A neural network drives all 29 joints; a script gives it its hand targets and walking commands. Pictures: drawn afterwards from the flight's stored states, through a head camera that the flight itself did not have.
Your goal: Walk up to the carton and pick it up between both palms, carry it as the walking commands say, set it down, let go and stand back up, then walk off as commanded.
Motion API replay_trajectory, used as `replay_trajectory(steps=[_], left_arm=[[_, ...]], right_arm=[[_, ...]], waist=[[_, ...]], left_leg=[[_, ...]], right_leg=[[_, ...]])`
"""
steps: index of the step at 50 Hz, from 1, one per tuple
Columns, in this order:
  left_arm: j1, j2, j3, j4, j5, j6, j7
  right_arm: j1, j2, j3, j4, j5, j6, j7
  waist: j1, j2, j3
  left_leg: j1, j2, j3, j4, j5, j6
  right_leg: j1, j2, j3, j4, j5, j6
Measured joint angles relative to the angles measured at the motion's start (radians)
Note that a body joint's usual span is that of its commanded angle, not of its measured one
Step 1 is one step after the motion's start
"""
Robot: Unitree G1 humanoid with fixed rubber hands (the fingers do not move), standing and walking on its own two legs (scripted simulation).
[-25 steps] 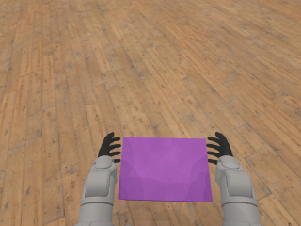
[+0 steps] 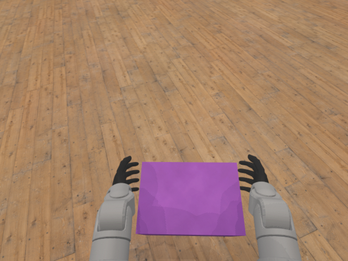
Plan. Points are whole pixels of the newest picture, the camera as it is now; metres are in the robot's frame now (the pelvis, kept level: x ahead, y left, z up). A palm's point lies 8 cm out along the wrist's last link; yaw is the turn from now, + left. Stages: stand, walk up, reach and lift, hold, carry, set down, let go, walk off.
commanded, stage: carry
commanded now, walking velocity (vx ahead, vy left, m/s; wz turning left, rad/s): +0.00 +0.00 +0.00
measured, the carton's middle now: (188, 201) +0.29 +0.00 -0.07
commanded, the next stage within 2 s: none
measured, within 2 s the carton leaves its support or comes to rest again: neither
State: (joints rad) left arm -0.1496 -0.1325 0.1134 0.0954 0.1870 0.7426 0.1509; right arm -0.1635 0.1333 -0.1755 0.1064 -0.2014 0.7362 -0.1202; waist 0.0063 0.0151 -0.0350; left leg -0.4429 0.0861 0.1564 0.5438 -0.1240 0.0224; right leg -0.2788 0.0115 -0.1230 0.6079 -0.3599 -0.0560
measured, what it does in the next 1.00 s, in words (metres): stands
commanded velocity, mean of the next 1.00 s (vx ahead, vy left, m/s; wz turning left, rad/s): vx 0.00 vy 0.03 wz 0.00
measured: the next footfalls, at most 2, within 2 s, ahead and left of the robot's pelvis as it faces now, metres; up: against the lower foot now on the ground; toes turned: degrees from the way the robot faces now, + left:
left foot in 1.84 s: +0.03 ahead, +0.29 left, +0.00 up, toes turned +8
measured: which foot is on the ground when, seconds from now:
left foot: down 0.00-1.00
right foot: down 0.00-1.00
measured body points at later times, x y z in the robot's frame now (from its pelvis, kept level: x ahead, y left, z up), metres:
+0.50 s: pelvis +0.00 -0.02 +0.00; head +0.00 -0.02 +0.45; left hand +0.29 +0.14 +0.01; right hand +0.29 -0.18 +0.01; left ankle +0.10 +0.12 -0.73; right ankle -0.02 -0.08 -0.73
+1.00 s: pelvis +0.00 -0.02 +0.00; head +0.01 -0.03 +0.45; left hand +0.29 +0.14 +0.04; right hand +0.29 -0.18 +0.03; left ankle +0.10 +0.12 -0.73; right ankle -0.02 -0.08 -0.73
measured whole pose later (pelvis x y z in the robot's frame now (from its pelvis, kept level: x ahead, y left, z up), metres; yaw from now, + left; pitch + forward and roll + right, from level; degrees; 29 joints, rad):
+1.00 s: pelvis +0.00 -0.02 +0.00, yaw +0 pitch +2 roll +0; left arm -0.12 -0.13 0.09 -0.06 0.12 0.84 0.19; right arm -0.13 0.13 -0.14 -0.06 -0.12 0.84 -0.18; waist -0.01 0.03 -0.02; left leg -0.45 0.09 0.13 0.57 -0.14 0.00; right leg -0.28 0.02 -0.14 0.63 -0.38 -0.08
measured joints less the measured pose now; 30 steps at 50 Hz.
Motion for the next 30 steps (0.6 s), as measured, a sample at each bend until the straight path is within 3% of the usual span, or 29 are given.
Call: replay_trajectory(steps=[30], left_arm=[[0.007,0.001,0.007,0.029,-0.001,-0.018,-0.001]], right_arm=[[-0.002,0.001,0.004,0.027,-0.013,-0.010,-0.002]], waist=[[-0.008,0.000,-0.006]], left_leg=[[-0.012,0.017,-0.028,0.021,-0.005,-0.026]], right_leg=[[-0.004,0.018,-0.021,0.017,-0.015,-0.028]])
